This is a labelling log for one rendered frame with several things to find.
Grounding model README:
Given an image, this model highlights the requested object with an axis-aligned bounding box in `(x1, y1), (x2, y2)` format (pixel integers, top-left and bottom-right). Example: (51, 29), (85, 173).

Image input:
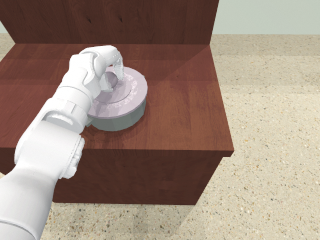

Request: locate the robot left hand
(79, 45), (124, 93)

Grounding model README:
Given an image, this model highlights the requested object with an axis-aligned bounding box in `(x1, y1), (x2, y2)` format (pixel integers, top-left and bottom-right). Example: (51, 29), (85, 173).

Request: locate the lid
(87, 66), (148, 119)

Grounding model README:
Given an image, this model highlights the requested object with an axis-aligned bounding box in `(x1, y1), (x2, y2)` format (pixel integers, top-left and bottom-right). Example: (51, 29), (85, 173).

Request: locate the left robot upper arm
(0, 120), (85, 240)

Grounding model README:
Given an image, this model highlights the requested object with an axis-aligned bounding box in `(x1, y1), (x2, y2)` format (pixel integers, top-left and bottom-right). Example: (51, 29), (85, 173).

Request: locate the pot
(85, 75), (146, 132)

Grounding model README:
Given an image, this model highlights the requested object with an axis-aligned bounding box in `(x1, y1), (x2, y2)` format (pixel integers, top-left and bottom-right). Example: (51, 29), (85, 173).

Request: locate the table
(0, 0), (235, 206)

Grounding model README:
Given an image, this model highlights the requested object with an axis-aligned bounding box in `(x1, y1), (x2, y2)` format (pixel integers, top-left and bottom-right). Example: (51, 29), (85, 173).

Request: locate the knob
(105, 71), (118, 88)

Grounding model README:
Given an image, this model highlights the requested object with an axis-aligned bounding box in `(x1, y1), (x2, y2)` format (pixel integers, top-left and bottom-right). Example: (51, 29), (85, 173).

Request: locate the robot left forearm
(14, 49), (107, 164)

